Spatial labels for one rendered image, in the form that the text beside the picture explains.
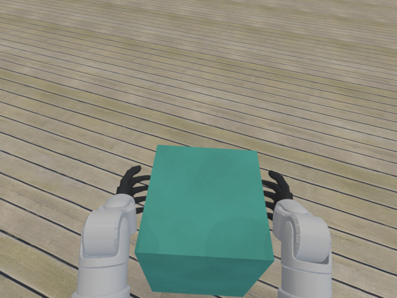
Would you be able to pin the left robot hand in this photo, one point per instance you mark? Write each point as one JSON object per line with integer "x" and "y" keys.
{"x": 127, "y": 183}

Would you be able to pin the robot left forearm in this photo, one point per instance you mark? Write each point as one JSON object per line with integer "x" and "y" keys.
{"x": 104, "y": 249}

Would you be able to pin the robot right forearm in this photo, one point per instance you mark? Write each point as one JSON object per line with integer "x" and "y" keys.
{"x": 306, "y": 256}

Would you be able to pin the carton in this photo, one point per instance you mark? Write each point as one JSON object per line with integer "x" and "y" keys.
{"x": 204, "y": 228}

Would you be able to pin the right robot hand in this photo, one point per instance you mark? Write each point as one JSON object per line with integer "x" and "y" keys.
{"x": 281, "y": 189}

